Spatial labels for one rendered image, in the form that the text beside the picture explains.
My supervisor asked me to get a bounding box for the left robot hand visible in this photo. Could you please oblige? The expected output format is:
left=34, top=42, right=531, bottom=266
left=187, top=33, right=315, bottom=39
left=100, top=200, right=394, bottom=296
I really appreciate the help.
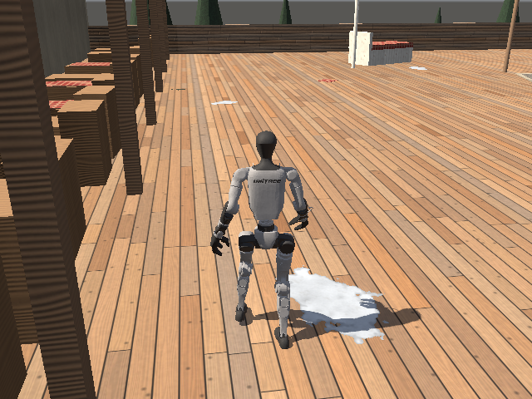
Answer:
left=210, top=234, right=229, bottom=256

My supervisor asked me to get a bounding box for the humanoid robot head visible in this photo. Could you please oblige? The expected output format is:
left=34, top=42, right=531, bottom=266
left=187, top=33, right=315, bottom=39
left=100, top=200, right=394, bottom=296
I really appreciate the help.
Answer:
left=252, top=131, right=280, bottom=170

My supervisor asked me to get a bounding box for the left robot upper arm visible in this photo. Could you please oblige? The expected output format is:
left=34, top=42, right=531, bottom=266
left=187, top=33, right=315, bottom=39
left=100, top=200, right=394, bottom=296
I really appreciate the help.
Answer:
left=225, top=167, right=249, bottom=214

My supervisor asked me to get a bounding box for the left robot forearm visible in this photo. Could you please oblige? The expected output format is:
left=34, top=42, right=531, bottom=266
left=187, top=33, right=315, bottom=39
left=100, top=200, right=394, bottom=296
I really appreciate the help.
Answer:
left=214, top=201, right=234, bottom=239

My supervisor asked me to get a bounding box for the right robot forearm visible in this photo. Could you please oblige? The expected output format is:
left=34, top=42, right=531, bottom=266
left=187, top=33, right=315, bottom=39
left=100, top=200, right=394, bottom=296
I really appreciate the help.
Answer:
left=297, top=198, right=308, bottom=222

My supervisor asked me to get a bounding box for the right robot upper arm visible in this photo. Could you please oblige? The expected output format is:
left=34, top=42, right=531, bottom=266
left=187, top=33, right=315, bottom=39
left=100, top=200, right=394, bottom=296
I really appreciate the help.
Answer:
left=283, top=167, right=306, bottom=211

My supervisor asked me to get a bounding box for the robot torso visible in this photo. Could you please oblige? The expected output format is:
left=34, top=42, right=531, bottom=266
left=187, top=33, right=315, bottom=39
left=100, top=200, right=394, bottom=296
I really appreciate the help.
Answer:
left=247, top=163, right=286, bottom=249

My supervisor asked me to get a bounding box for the right robot hand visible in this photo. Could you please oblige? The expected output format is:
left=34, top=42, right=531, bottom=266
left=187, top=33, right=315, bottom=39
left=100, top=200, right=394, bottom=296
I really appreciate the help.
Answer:
left=289, top=216, right=308, bottom=230

